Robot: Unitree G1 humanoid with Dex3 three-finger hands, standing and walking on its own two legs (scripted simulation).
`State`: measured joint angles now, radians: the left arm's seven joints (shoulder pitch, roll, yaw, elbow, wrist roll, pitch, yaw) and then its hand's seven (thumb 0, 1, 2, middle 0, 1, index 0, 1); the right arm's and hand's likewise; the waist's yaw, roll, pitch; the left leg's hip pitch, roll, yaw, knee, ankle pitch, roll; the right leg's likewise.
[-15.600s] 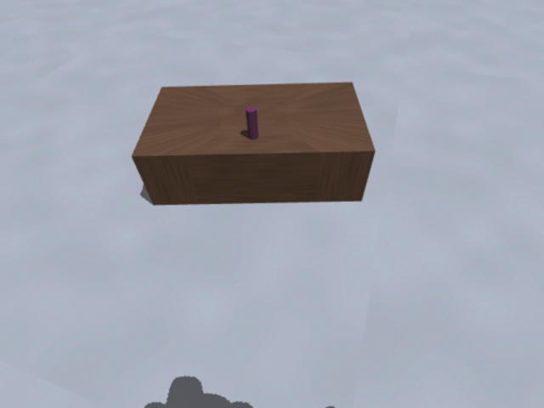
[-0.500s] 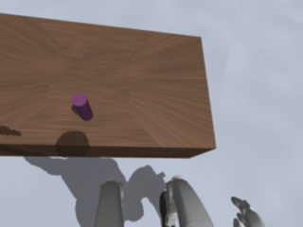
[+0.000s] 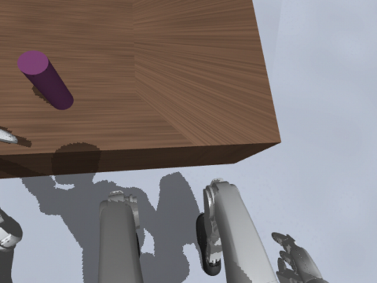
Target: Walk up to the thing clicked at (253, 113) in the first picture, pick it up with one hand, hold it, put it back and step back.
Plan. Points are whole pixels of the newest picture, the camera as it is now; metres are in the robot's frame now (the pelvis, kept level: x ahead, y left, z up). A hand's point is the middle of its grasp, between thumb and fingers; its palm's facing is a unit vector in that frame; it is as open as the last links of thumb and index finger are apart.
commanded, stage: close in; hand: left
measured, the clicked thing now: (50, 84) +0.52 +0.26 -0.07
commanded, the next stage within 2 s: rest palm in 0.58 s
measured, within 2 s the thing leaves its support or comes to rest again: neither
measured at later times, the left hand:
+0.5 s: hand (35, 96) +0.48 +0.27 -0.03, palm faces +0.22 -0.98 +0.01, open 17.7 cm
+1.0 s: hand (52, 104) +0.48 +0.25 -0.06, palm faces +0.26 -0.97 -0.02, open 17.2 cm
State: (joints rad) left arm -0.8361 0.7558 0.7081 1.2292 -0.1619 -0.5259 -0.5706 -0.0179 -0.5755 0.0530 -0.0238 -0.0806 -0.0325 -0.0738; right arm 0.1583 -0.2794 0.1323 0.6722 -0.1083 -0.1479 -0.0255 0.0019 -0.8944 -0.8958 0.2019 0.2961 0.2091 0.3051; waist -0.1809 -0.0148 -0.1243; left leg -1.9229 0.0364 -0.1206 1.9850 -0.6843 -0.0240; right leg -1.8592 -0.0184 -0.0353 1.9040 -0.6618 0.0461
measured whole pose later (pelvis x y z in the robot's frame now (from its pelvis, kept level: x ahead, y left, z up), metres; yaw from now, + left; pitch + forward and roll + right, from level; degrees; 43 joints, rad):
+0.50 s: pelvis -0.02 -0.01 -0.05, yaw +0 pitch +34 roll -5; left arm -0.82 0.57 0.58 1.06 -0.11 -0.46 -0.27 -0.02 -0.60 0.00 -0.05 -0.08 -0.08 -0.05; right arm 0.20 -0.29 0.05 0.66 -0.06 -0.02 0.02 0.00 -0.92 -0.89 0.20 0.30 0.21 0.30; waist -0.16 0.02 -0.16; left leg -2.03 0.04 -0.12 2.11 -0.67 -0.04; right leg -2.00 -0.01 -0.02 2.05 -0.65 0.04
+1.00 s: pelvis +0.00 -0.01 -0.04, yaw +1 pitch +35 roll -4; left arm -0.75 0.45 0.52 0.95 -0.08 -0.52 -0.15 -0.02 -0.58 0.04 -0.15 -0.11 -0.16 -0.09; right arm 0.14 -0.26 0.04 0.65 -0.06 0.01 0.05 0.00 -0.92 -0.90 0.20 0.30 0.21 0.30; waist -0.14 0.00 -0.14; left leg -2.02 0.04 -0.11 2.11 -0.70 -0.04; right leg -1.98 -0.01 -0.01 2.05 -0.69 0.04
